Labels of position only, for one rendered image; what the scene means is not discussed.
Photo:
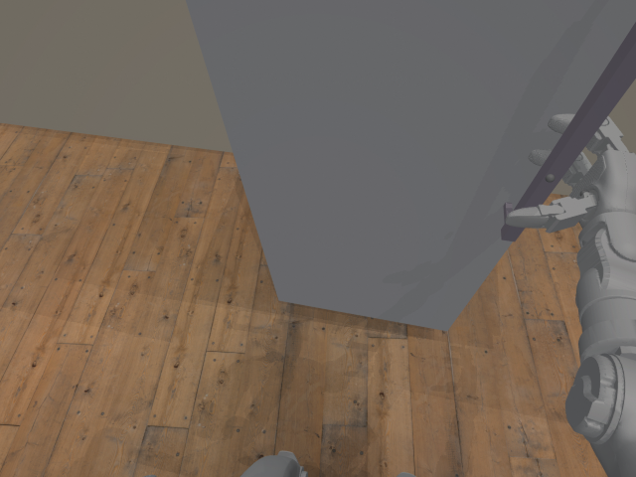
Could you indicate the robot right upper arm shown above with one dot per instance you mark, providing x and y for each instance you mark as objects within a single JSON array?
[{"x": 601, "y": 405}]

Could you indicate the fridge door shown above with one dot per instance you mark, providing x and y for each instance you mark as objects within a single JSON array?
[{"x": 377, "y": 141}]

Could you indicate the handle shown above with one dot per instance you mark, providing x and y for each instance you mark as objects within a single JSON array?
[{"x": 608, "y": 90}]

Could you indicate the right robot forearm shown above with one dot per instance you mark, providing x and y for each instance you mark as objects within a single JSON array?
[{"x": 606, "y": 292}]

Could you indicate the left robot thigh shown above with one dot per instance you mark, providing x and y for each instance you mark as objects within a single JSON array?
[{"x": 275, "y": 466}]

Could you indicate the left robot shin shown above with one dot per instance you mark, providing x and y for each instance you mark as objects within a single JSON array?
[{"x": 288, "y": 454}]

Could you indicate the robot right hand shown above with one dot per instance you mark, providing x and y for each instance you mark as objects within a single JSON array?
[{"x": 611, "y": 182}]

